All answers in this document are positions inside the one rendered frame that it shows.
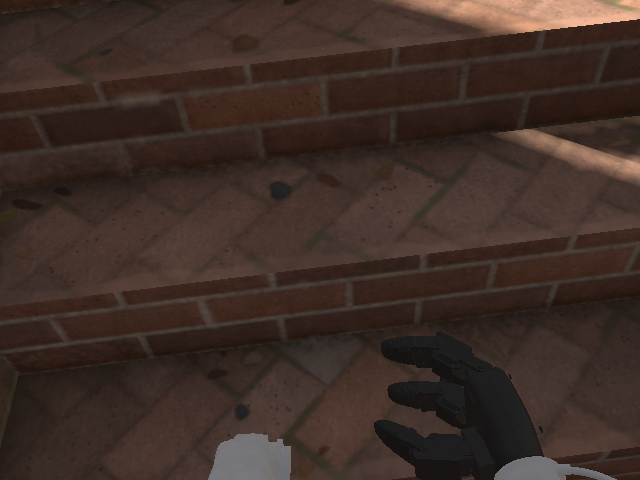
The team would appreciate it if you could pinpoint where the robot right hand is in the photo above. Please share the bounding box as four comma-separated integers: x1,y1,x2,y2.
374,331,544,480

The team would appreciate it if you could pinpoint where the robot right forearm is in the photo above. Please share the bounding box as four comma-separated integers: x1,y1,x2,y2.
494,456,566,480

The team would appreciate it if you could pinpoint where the robot left thigh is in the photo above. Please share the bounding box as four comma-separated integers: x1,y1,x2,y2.
208,434,291,480

